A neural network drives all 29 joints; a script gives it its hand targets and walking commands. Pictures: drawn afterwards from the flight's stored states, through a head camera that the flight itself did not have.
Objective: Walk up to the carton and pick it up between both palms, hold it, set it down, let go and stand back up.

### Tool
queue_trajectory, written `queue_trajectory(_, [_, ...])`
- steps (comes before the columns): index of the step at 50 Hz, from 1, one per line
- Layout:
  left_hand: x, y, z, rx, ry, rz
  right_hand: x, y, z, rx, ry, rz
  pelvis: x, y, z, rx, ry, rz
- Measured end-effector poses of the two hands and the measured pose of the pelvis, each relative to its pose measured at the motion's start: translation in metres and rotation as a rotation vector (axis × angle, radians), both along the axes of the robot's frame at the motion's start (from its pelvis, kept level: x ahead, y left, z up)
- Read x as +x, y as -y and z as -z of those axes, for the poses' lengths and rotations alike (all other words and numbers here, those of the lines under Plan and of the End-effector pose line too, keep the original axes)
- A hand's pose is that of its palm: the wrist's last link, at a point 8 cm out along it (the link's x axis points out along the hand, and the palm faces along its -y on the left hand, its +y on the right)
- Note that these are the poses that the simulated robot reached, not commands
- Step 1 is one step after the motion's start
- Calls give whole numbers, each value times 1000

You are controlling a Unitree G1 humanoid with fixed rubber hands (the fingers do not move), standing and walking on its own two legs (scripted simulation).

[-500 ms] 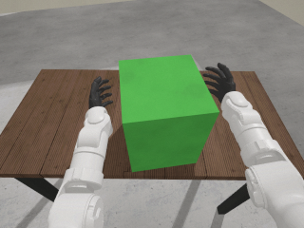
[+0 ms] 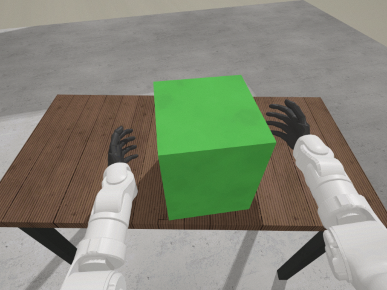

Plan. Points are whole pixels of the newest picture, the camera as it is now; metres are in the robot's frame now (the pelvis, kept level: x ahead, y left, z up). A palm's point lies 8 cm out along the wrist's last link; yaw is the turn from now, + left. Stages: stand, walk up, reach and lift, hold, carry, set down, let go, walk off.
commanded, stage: set down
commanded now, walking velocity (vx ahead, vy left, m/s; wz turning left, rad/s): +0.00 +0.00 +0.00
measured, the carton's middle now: (204, 149) +0.40 +0.02 +0.06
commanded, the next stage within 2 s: none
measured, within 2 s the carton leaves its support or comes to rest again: neither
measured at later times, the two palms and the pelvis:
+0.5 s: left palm (115, 179) +0.29 +0.20 +0.07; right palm (310, 159) +0.37 -0.21 +0.08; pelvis +0.00 +0.00 +0.00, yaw +0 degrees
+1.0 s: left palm (110, 200) +0.25 +0.19 +0.06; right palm (319, 189) +0.32 -0.22 +0.05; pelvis -0.01 +0.00 +0.00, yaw +0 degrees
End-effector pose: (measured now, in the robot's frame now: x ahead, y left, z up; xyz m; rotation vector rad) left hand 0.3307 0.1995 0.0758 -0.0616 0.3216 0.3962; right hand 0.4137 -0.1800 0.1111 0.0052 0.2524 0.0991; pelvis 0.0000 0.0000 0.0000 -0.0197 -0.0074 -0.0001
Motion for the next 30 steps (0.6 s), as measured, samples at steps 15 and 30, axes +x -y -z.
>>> queue_trajectory(15, [-13, 2, -1, 10, 22, 31, -18, 10, 10, -13, -23, -26, -5, 1, 1, 1, 2, 0])
queue_trajectory(30, [-47, 0, 13, 7, 11, 38, -55, 33, 40, -49, -54, -12, -6, 1, 1, 1, 4, 0])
